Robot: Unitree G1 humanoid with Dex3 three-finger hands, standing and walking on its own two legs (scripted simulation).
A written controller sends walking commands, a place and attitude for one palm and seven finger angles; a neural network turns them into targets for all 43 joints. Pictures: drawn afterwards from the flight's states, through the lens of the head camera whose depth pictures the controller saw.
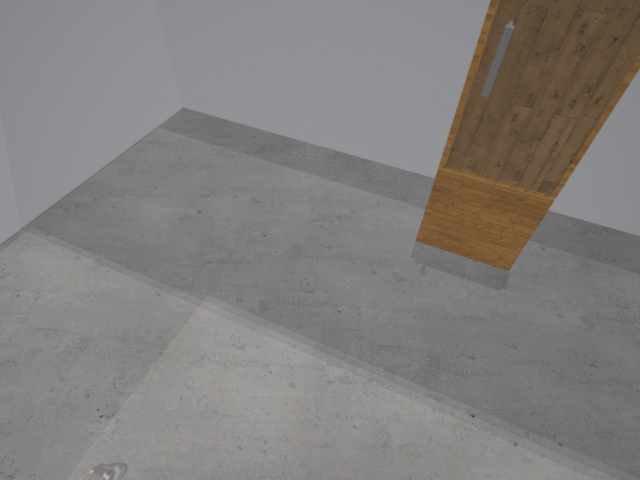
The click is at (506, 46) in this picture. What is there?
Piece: cupboard door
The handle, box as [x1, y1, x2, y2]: [481, 21, 514, 96]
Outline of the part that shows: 513,21 509,21 509,23 505,26 481,94 488,96 514,26 512,25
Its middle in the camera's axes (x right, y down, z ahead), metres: +0.46 -0.47 +1.01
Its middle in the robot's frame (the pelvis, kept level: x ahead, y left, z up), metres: +1.10 -0.41 +0.04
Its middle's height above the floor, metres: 0.81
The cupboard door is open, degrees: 0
